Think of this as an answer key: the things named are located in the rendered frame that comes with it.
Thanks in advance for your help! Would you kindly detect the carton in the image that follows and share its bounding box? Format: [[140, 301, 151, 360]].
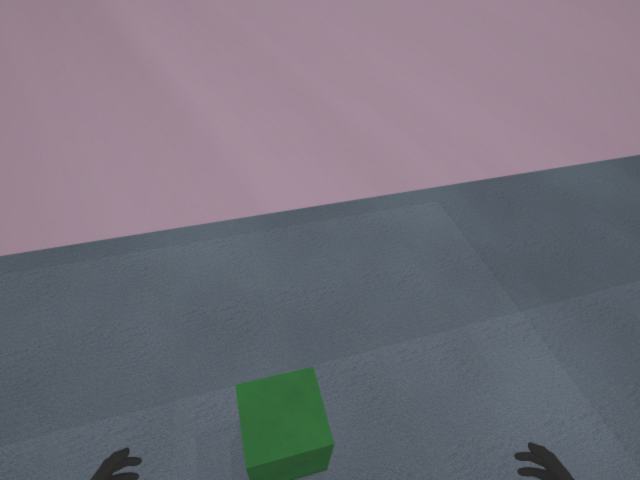
[[235, 367, 334, 480]]

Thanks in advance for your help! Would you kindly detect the robot left hand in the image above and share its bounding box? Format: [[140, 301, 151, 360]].
[[90, 448, 142, 480]]

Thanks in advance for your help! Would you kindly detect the robot right hand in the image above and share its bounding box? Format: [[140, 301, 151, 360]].
[[514, 442, 575, 480]]

